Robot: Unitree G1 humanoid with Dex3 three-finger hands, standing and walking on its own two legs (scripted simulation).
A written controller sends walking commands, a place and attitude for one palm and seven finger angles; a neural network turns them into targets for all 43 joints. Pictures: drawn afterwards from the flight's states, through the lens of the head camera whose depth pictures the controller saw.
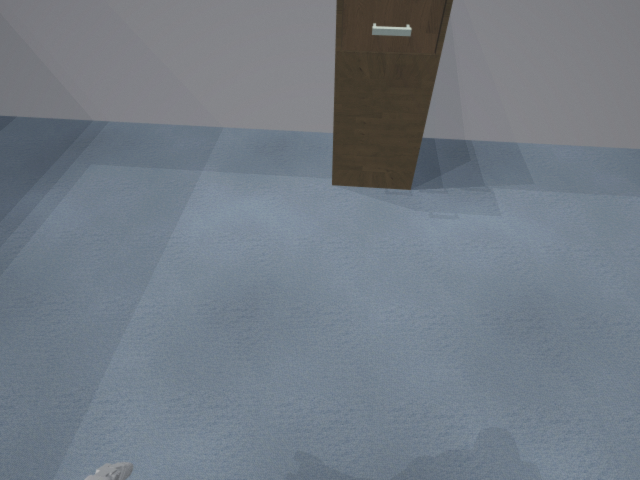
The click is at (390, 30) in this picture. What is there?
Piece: drawer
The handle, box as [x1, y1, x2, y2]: [372, 23, 411, 35]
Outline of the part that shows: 373,23 372,34 410,35 411,29 406,24 405,27 383,27 376,26 375,23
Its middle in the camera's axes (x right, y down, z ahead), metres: +0.24 -0.73 +1.34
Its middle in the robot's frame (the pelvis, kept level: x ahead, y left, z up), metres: +1.50 -0.18 -0.03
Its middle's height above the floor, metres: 0.74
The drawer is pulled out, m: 0.00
